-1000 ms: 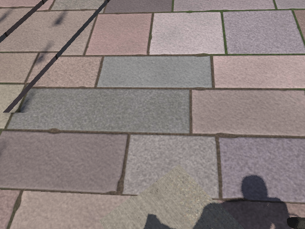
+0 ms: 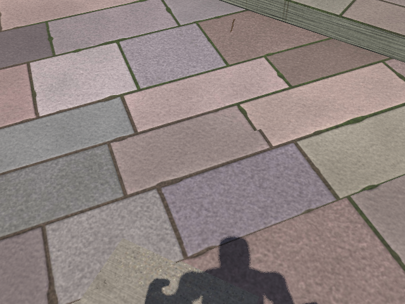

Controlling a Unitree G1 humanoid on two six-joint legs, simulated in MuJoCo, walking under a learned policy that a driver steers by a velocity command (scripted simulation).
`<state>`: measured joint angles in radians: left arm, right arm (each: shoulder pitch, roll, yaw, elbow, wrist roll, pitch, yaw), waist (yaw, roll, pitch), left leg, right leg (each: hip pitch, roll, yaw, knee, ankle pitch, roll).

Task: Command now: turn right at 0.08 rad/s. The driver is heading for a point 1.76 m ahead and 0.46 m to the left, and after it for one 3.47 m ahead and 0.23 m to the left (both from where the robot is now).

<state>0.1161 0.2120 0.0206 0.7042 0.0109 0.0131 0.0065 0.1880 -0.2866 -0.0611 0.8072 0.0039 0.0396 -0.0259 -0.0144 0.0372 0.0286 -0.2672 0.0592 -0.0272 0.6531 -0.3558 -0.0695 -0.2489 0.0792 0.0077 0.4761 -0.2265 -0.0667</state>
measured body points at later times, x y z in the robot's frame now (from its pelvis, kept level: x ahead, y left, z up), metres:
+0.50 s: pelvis +0.00 +0.02 +0.00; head +0.00 +0.02 +0.45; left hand +0.10 +0.28 -0.13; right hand +0.08 -0.24 -0.13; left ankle -0.03 +0.15 -0.74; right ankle +0.01 -0.09 -0.74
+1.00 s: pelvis +0.01 +0.02 +0.00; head +0.01 +0.02 +0.45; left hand +0.06 +0.28 -0.14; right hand +0.03 -0.24 -0.15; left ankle -0.03 +0.14 -0.73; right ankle +0.01 -0.09 -0.73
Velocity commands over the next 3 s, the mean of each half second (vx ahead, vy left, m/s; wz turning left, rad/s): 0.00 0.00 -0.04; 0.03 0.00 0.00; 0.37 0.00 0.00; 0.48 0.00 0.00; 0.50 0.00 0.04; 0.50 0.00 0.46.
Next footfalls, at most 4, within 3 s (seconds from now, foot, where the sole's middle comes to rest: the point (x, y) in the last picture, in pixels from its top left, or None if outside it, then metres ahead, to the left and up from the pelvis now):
0.02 left None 0.01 0.15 -0.77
1.60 right None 0.42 -0.10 -0.81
2.10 left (178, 243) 0.74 0.13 -0.83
2.64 right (232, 176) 1.06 -0.09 -0.85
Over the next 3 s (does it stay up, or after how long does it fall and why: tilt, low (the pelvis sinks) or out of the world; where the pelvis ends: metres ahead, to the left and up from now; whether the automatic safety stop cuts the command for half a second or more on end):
stays up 1.05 0.04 -0.07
